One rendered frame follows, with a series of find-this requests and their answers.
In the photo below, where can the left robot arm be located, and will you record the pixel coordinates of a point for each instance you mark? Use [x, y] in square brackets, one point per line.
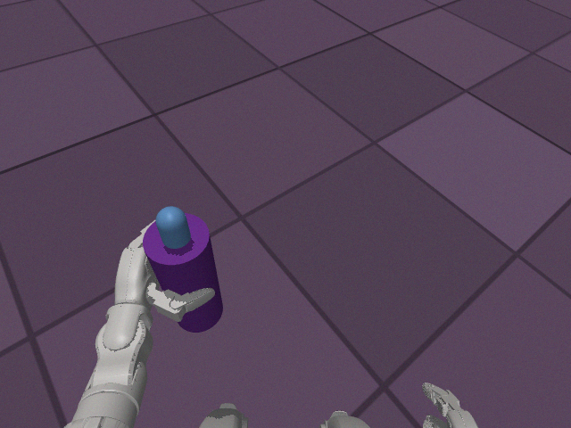
[114, 393]

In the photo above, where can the left robot hand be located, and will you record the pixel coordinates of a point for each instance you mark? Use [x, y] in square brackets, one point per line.
[137, 283]

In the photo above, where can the right robot hand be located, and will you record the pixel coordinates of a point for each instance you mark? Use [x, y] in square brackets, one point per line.
[448, 405]

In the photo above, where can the bottle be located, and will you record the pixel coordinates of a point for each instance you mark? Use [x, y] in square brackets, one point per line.
[178, 247]

